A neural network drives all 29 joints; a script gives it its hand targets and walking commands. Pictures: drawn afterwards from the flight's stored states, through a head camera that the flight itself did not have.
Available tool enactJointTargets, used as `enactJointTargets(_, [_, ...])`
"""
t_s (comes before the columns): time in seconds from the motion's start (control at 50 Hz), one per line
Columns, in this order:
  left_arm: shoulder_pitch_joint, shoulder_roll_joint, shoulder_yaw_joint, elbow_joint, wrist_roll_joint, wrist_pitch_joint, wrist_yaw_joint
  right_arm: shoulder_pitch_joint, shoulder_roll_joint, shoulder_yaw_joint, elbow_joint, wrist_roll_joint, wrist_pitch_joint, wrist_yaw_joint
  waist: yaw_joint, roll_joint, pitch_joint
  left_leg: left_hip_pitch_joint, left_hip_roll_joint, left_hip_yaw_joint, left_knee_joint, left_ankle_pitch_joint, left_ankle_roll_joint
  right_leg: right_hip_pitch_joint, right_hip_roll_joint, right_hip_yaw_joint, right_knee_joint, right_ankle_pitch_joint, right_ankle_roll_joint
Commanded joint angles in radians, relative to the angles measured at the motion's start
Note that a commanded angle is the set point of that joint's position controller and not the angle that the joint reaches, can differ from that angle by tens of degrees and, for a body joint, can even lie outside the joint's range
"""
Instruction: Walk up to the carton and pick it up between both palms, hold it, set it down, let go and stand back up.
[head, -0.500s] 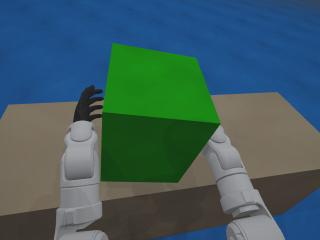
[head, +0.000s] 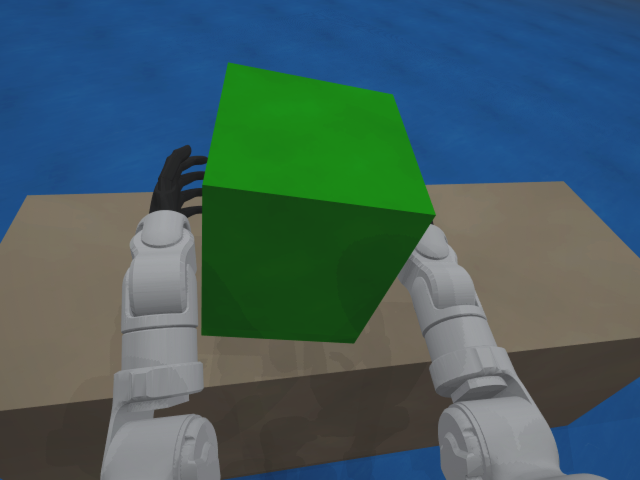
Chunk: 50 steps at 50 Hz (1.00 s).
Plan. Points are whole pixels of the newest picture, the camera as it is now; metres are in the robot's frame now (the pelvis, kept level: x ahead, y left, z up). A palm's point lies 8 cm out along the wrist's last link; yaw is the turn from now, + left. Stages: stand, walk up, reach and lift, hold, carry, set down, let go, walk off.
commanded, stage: hold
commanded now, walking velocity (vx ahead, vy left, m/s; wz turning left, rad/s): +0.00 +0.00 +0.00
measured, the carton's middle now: (296, 215) +0.38 +0.02 +0.15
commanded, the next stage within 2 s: none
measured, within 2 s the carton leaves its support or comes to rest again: neither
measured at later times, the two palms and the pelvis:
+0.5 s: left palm (168, 225) +0.35 +0.16 +0.16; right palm (413, 235) +0.35 -0.13 +0.15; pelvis +0.01 +0.00 +0.00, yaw +0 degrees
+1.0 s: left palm (171, 220) +0.36 +0.16 +0.16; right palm (412, 229) +0.36 -0.13 +0.15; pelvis +0.01 +0.00 +0.00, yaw +0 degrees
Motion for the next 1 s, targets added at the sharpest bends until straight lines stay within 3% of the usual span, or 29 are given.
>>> enactJointTargets(0.0, [-0.703, -0.502, -0.492, -0.176, -0.135, -0.058, -0.143, -0.783, 0.479, 0.397, -0.351, 0.075, -0.12, 0.092, -0.028, 0.127, -0.506, 0.235, -0.008, -0.025, -0.001, 0.195, -0.011, 0.074, -0.005, 0.037, -0.051, 0.169, 0.08])
enactJointTargets(0.16, [-0.629, -0.515, -0.57, -0.297, -0.144, -0.061, -0.138, -0.705, 0.48, 0.48, -0.459, 0.126, -0.125, 0.068, -0.034, 0.147, -0.505, 0.275, -0.005, -0.044, 0.038, 0.349, -0.04, 0.105, 0.003, 0.036, -0.04, 0.299, 0.082])
enactJointTargets(0.28, [-0.591, -0.507, -0.599, -0.333, -0.146, -0.05, -0.138, -0.675, 0.471, 0.504, -0.523, 0.14, -0.115, 0.058, -0.03, 0.146, -0.465, 0.268, 0.0, -0.046, 0.033, 0.334, -0.046, 0.088, -0.001, 0.037, -0.049, 0.274, 0.079])
enactJointTargets(0.52, [-0.632, -0.503, -0.556, -0.242, -0.143, -0.049, -0.14, -0.706, 0.464, 0.434, -0.464, 0.088, -0.106, 0.076, -0.027, 0.121, -0.426, 0.23, 0.004, -0.033, -0.016, 0.164, -0.018, 0.032, -0.01, 0.034, -0.074, 0.108, 0.073])
enactJointTargets(0.66, [-0.656, -0.503, -0.527, -0.212, -0.137, -0.051, -0.138, -0.731, 0.466, 0.421, -0.42, 0.08, -0.114, 0.085, -0.019, 0.114, -0.446, 0.234, 0.002, -0.029, -0.02, 0.154, -0.012, 0.037, -0.007, 0.034, -0.073, 0.093, 0.074])
enactJointTargets(0.98, [-0.627, -0.519, -0.573, -0.27, -0.148, -0.052, -0.13, -0.703, 0.47, 0.471, -0.456, 0.118, -0.117, 0.07, -0.029, 0.142, -0.481, 0.277, -0.002, -0.037, 0.02, 0.295, -0.037, 0.063, 0.003, 0.033, -0.06, 0.208, 0.074])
